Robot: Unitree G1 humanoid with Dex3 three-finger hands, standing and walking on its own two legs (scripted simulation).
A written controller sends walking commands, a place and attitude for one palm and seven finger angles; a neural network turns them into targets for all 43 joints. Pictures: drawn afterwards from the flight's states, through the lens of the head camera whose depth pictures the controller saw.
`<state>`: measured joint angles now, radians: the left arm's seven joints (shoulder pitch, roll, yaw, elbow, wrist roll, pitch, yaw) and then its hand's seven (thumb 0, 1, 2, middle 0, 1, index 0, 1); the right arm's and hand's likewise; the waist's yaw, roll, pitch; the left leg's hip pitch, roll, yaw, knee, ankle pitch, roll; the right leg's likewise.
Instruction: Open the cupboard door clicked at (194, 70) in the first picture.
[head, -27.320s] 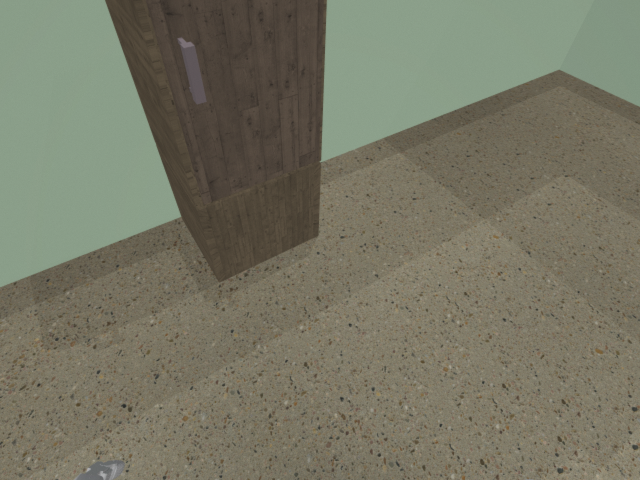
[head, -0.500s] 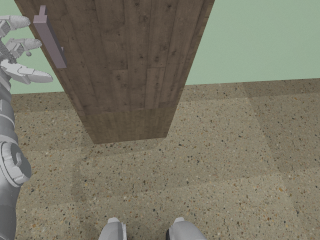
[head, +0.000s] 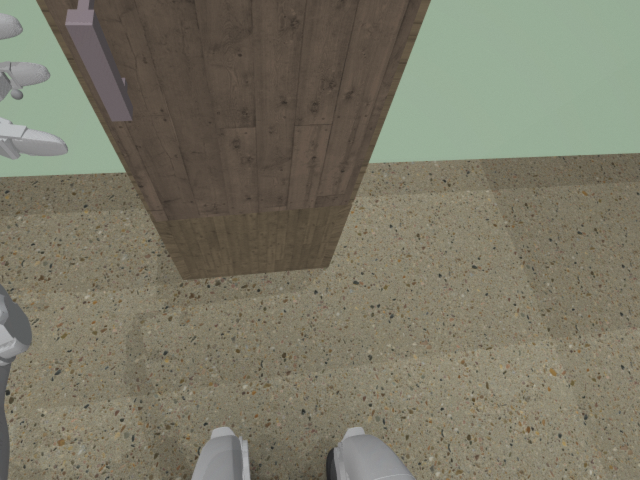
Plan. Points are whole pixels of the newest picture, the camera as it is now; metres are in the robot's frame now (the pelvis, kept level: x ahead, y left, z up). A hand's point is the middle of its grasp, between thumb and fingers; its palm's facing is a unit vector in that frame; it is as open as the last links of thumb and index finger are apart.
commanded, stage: move the hooked fingers beside the handle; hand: left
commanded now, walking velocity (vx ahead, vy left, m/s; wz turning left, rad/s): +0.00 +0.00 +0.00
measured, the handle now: (105, 59) +0.58 +0.20 +0.12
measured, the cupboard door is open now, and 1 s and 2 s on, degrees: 2 2 2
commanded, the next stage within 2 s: slide the fingers in behind the handle in 0.62 s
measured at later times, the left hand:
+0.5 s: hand (26, 85) +0.53 +0.27 +0.12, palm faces +0.07 -1.00 +0.02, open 14.0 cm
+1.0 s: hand (55, 91) +0.53 +0.24 +0.12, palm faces +0.05 -1.00 +0.01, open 14.0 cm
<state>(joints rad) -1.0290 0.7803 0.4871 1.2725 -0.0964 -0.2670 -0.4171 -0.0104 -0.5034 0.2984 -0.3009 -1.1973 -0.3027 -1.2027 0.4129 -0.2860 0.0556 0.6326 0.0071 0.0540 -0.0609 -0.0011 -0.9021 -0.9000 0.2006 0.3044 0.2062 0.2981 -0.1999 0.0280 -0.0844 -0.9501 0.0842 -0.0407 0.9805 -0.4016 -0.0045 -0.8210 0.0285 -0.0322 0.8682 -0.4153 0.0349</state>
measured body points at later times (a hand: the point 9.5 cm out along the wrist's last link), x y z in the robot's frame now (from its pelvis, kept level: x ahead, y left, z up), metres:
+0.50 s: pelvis +0.01 +0.00 +0.00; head +0.14 +0.03 +0.43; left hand +0.52 +0.32 +0.12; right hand -0.02 -0.26 -0.10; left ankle +0.03 +0.12 -0.68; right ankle -0.01 -0.15 -0.68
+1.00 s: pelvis +0.01 +0.00 +0.00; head +0.13 +0.03 +0.43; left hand +0.52 +0.30 +0.12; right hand +0.00 -0.27 -0.10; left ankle +0.03 +0.12 -0.68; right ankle -0.01 -0.15 -0.68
